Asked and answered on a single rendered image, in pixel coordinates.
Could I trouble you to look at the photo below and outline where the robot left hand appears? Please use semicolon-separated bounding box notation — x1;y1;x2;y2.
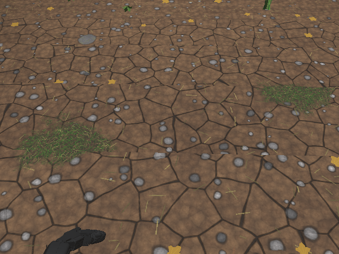
43;227;106;254

